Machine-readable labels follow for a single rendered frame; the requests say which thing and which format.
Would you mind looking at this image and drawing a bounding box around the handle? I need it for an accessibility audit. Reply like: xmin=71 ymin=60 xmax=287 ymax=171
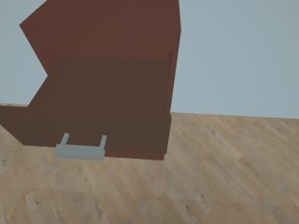
xmin=53 ymin=133 xmax=107 ymax=161

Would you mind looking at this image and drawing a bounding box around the drawer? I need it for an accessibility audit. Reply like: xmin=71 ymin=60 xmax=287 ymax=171
xmin=0 ymin=55 xmax=172 ymax=155

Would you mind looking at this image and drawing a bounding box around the cabinet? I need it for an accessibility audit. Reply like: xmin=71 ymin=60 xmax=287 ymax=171
xmin=20 ymin=0 xmax=181 ymax=161

